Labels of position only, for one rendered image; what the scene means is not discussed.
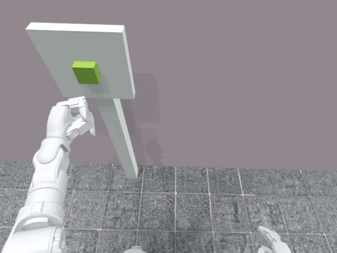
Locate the panel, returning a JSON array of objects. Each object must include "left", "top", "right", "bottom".
[{"left": 25, "top": 22, "right": 138, "bottom": 179}]

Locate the robot left hand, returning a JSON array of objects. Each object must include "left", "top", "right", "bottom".
[{"left": 46, "top": 96, "right": 95, "bottom": 146}]

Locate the robot right hand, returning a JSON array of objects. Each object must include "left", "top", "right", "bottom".
[{"left": 258, "top": 226, "right": 291, "bottom": 253}]

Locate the left robot forearm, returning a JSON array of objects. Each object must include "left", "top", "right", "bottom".
[{"left": 1, "top": 138, "right": 71, "bottom": 253}]

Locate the button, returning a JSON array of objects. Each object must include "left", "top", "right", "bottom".
[{"left": 72, "top": 61, "right": 101, "bottom": 84}]

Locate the left robot upper arm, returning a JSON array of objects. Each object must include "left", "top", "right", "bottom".
[{"left": 4, "top": 226, "right": 67, "bottom": 253}]

